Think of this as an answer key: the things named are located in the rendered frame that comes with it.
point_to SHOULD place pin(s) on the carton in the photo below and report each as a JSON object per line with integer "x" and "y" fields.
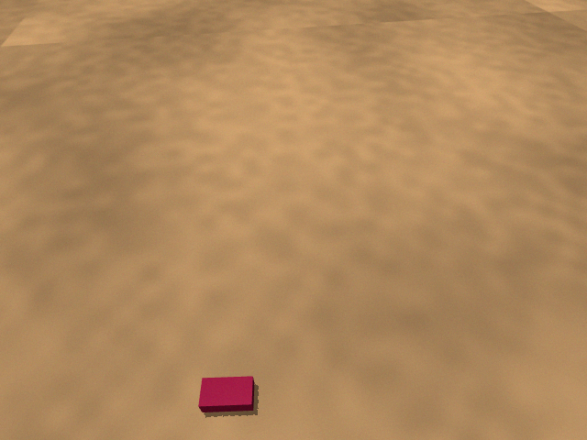
{"x": 228, "y": 394}

